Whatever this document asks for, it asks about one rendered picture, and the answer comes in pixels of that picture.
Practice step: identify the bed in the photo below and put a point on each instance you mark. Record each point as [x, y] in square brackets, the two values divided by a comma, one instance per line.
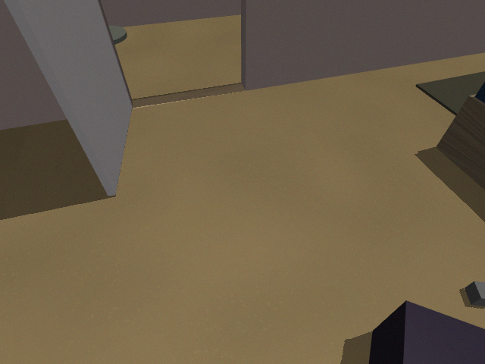
[464, 141]

